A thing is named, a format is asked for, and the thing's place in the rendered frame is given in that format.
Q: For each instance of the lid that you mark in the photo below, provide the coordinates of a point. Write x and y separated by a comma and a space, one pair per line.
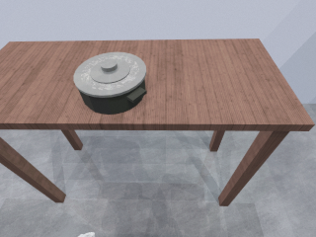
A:
91, 80

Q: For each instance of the pot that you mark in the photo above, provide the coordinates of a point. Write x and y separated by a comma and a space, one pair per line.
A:
115, 105

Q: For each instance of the knob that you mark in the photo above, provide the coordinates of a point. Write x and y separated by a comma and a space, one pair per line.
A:
109, 65

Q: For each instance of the table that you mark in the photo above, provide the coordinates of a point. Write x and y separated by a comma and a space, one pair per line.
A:
191, 85

